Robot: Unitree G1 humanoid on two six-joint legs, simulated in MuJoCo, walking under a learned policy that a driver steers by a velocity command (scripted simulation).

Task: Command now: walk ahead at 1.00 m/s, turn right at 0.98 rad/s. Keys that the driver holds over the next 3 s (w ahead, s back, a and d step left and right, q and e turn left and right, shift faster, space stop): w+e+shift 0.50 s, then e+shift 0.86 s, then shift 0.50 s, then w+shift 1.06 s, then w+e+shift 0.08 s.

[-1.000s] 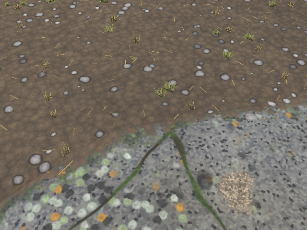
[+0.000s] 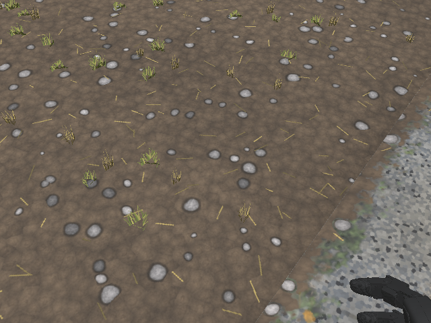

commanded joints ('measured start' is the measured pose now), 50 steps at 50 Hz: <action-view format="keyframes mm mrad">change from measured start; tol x64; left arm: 1 -149 162 42 -98 -18 -39 2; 50 -270 11 24 -302 25 97 22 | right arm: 1 48 -98 -38 -31 20 -6 11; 50 104 -163 -68 -51 11 11 -45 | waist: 1 -82 10 -51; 50 22 124 -53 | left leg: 1 401 -97 76 -145 417 31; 12 1190 270 -277 -165 938 -25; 15 830 310 -549 -718 -513 250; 31 264 144 247 118 1582 -75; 34 -294 -82 -10 938 -383 -114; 46 870 172 -17 -400 1272 18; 50 529 324 -110 -560 286 211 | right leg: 1 -339 -143 199 -74 391 -50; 9 5 -74 243 755 259 28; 13 -986 -113 -74 1797 -357 59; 25 -1152 -232 -190 1374 -12 -14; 33 393 -317 476 207 294 -347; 39 -873 -178 152 319 21 -19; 50 -887 -193 -53 1429 -87 233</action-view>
